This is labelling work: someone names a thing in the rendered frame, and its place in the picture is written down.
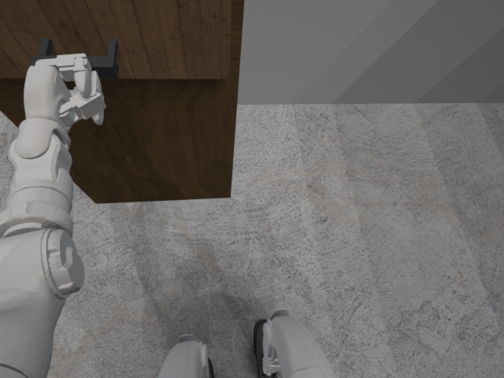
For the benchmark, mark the robot left thigh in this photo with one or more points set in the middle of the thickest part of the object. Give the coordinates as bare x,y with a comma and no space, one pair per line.
186,360

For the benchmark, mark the left robot upper arm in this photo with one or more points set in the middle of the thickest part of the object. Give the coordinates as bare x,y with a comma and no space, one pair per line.
38,271

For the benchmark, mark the cabinet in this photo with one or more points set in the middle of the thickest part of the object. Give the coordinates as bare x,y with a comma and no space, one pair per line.
160,140

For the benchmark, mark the left robot shin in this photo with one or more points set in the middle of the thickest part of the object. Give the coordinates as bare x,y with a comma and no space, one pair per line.
185,338

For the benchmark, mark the robot left hand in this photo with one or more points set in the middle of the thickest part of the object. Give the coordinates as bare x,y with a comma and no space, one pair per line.
46,95

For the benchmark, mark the handle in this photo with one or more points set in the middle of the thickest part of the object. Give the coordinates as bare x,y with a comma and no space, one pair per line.
105,66

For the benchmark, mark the drawer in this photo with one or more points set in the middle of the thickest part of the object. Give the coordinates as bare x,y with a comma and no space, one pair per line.
157,39

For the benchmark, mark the left robot forearm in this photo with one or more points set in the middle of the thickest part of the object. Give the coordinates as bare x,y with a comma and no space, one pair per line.
42,191

